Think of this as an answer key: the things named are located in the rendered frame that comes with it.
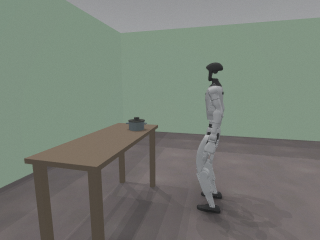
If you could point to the robot left upper arm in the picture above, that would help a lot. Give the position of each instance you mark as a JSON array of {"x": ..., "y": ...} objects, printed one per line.
[{"x": 215, "y": 99}]

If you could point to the table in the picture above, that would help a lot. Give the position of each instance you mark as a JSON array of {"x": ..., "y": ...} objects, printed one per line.
[{"x": 90, "y": 153}]

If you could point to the pot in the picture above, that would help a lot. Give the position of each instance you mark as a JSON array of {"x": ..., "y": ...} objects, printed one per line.
[{"x": 136, "y": 126}]

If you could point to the left robot shin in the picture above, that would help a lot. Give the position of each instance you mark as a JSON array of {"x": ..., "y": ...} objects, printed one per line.
[{"x": 206, "y": 186}]

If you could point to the lid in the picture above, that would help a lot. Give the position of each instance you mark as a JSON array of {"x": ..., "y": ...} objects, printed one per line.
[{"x": 136, "y": 120}]

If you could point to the robot right foot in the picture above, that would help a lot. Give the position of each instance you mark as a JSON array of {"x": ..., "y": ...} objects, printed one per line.
[{"x": 218, "y": 195}]

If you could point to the robot left hand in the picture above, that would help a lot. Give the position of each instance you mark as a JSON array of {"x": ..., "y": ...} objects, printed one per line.
[{"x": 211, "y": 149}]

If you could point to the left robot forearm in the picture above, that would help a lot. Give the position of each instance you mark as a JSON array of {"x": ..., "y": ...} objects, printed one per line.
[{"x": 215, "y": 126}]

